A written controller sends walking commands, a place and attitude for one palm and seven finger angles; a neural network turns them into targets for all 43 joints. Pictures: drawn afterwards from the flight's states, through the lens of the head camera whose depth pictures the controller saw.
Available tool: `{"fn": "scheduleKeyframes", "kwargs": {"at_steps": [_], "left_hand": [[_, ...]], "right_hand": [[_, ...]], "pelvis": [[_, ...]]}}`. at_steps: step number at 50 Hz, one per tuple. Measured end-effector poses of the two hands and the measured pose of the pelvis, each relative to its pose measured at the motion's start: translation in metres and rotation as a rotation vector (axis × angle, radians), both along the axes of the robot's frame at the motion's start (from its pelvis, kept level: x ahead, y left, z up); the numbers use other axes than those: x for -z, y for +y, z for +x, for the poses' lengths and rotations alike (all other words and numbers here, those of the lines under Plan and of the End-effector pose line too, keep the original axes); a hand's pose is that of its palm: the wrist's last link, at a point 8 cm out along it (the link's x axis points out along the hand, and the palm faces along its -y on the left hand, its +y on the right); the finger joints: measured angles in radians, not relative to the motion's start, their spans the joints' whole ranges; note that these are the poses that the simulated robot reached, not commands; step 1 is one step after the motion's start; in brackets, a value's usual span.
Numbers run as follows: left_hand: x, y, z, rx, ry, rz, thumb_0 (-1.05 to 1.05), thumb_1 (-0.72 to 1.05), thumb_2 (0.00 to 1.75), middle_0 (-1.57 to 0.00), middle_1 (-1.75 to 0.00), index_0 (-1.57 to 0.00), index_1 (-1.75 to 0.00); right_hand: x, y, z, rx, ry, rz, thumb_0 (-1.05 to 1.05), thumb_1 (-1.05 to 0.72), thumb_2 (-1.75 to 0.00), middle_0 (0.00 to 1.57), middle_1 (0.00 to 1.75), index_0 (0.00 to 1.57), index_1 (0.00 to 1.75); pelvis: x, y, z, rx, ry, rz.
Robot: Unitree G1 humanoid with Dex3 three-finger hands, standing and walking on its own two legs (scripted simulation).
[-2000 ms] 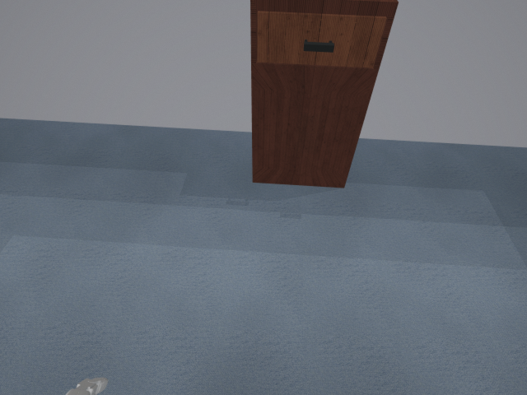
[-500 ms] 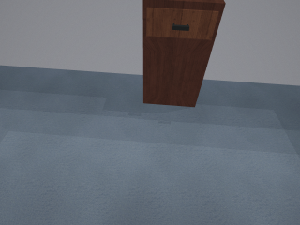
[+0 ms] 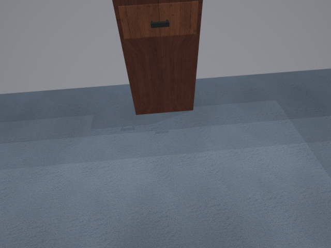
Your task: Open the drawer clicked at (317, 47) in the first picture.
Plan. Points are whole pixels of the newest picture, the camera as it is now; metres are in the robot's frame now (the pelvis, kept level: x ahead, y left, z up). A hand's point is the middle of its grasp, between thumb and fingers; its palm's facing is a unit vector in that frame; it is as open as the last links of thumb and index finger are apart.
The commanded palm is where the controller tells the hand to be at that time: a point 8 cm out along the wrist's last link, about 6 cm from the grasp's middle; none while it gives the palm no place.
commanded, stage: walk to a spot facing it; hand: left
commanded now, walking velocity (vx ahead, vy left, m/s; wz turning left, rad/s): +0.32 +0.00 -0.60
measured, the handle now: (159, 23) +1.27 +0.16 +0.01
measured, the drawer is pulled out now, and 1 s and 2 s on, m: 0.00 0.00 0.00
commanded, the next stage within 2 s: none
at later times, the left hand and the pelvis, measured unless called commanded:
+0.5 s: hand out of the picture +0.12 +0.23 -0.17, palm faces -0.10 -0.98 -0.18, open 7.3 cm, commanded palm none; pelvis +0.17 +0.05 +0.00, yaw -14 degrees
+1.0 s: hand (135, 142) +0.52 +0.18 -0.15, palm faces -0.51 -0.85 -0.14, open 7.3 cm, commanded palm none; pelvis +0.35 +0.07 +0.02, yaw -32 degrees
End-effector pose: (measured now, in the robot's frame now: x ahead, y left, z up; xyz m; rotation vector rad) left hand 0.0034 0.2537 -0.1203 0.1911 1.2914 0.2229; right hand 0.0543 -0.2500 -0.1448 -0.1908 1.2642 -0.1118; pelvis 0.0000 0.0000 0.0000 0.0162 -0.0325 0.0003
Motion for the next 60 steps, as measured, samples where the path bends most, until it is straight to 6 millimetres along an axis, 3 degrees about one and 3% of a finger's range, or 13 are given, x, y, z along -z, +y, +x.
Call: {"fn": "scheduleKeyframes", "kwargs": {"at_steps": [7, 13, 21, 25, 27, 30, 33, 36, 40, 45, 49, 55, 60], "left_hand": [[-0.018, -0.028, -0.016, 0.016, 0.128, -0.051, 0.0, 0.91, 0.9, -0.21, -0.3, -0.2, -0.3], [-0.02, -0.027, 0.003, 0.04, 0.189, -0.068, 0.0, 0.91, 0.9, -0.21, -0.3, -0.21, -0.3], [-0.005, 0.002, 0.07, 0.072, 0.2, -0.069, 0.0, 0.91, 0.9, -0.21, -0.3, -0.2, -0.3], [0.016, 0.028, 0.118, 0.114, 0.224, -0.08, 0.0, 0.91, 0.9, -0.21, -0.3, -0.2, -0.3], [0.029, 0.043, 0.152, 0.148, 0.23, -0.086, 0.0, 0.91, 0.9, -0.21, -0.3, -0.2, -0.3], [0.031, 0.058, 0.22, 0.228, 0.176, -0.083, 0.0, 0.91, 0.9, -0.2, -0.3, -0.2, -0.3], [0.021, 0.064, 0.297, 0.302, 0.069, -0.085, 0.0, 0.91, 0.9, -0.2, -0.3, -0.2, -0.3], [0.009, 0.061, 0.365, 0.364, -0.029, -0.086, 0.0, 0.92, 0.9, -0.2, -0.3, -0.2, -0.3], [-0.001, 0.048, 0.435, 0.44, -0.094, -0.091, 0.0, 0.92, 0.9, -0.2, -0.3, -0.2, -0.3], [-0.001, 0.019, 0.493, 0.527, -0.09, -0.111, 0.0, 0.92, 0.9, -0.2, -0.3, -0.2, -0.3], [0.005, -0.015, 0.525, 0.594, -0.058, -0.139, 0.0, 0.92, 0.9, -0.2, -0.3, -0.2, -0.3], [0.014, -0.083, 0.57, 0.708, -0.017, -0.191, 0.0, 0.92, 0.9, -0.2, -0.3, -0.2, -0.3], [0.022, -0.149, 0.612, 0.799, -0.039, -0.222, 0.0, 0.91, 0.9, -0.2, -0.3, -0.2, -0.3]], "right_hand": [[-0.028, -0.012, 0.026, 0.067, -0.062, 0.004, 0.01, -0.9, -0.9, 0.2, 0.3, 0.2, 0.3], [-0.037, -0.009, 0.063, 0.117, -0.108, -0.012, 0.01, -0.9, -0.9, 0.2, 0.3, 0.2, 0.3], [-0.041, 0.025, 0.153, 0.125, -0.187, -0.01, 0.01, -0.91, -0.9, 0.19, 0.3, 0.2, 0.3], [-0.044, 0.049, 0.212, 0.138, -0.288, -0.026, 0.01, -0.9, -0.9, 0.2, 0.3, 0.2, 0.3], [-0.045, 0.059, 0.227, 0.164, -0.334, -0.048, 0.01, -0.9, -0.9, 0.2, 0.3, 0.2, 0.3], [-0.052, 0.071, 0.22, 0.236, -0.32, -0.065, 0.0, -0.9, -0.9, 0.2, 0.3, 0.2, 0.3], [-0.055, 0.084, 0.195, 0.319, -0.234, -0.078, 0.0, -0.9, -0.9, 0.2, 0.3, 0.2, 0.3], [-0.057, 0.09, 0.167, 0.428, -0.15, -0.11, -0.01, -0.93, -0.9, 0.2, 0.3, 0.21, 0.3], [-0.054, 0.106, 0.132, 0.531, -0.027, -0.117, -0.01, -0.93, -0.9, 0.2, 0.3, 0.2, 0.3], [-0.047, 0.144, 0.103, 0.649, 0.113, -0.068, 0.0, -0.92, -0.9, 0.19, 0.3, 0.2, 0.3], [-0.043, 0.179, 0.096, 0.728, 0.208, 0.001, 0.0, -0.91, -0.9, 0.19, 0.3, 0.2, 0.3], [-0.04, 0.217, 0.109, 0.832, 0.318, 0.112, 0.0, -0.91, -0.9, 0.2, 0.3, 0.2, 0.3], [-0.036, 0.218, 0.133, 0.914, 0.377, 0.188, 0.01, -0.9, -0.9, 0.2, 0.3, 0.2, 0.3]], "pelvis": [[-0.023, -0.006, 0.027, 0.076, 0.027, 0.01], [-0.026, 0.0, 0.061, 0.128, 0.044, -0.003], [-0.017, 0.027, 0.127, 0.195, 0.048, -0.031], [-0.003, 0.047, 0.17, 0.245, 0.043, -0.04], [0.003, 0.057, 0.188, 0.279, 0.027, -0.038], [-0.003, 0.067, 0.21, 0.338, 0.006, -0.043], [-0.014, 0.075, 0.232, 0.369, 0.002, -0.054], [-0.021, 0.082, 0.253, 0.406, 0.007, -0.055], [-0.024, 0.087, 0.281, 0.453, 0.014, -0.049], [-0.022, 0.084, 0.315, 0.511, 0.02, -0.042], [-0.02, 0.074, 0.341, 0.553, 0.027, -0.039], [-0.014, 0.049, 0.377, 0.618, 0.042, -0.041], [-0.006, 0.016, 0.406, 0.679, 0.057, -0.043]]}}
